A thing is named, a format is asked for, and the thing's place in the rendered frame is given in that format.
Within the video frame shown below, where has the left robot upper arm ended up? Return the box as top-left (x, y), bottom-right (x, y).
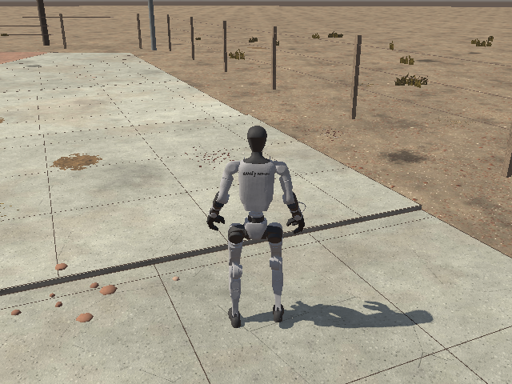
top-left (216, 160), bottom-right (240, 204)

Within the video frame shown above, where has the robot left forearm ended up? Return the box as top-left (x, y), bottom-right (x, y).
top-left (209, 192), bottom-right (224, 218)

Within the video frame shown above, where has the left robot hand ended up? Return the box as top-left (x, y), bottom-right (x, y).
top-left (206, 215), bottom-right (225, 231)

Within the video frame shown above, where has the left robot thigh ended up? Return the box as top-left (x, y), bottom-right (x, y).
top-left (228, 223), bottom-right (245, 279)

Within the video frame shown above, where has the humanoid robot head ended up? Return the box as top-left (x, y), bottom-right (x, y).
top-left (243, 126), bottom-right (270, 164)

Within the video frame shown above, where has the right robot hand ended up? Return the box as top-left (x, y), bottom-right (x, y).
top-left (286, 216), bottom-right (305, 234)

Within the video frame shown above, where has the right robot upper arm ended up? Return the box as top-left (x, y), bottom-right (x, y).
top-left (274, 161), bottom-right (295, 205)

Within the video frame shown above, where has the robot right forearm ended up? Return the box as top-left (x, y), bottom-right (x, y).
top-left (287, 192), bottom-right (302, 221)

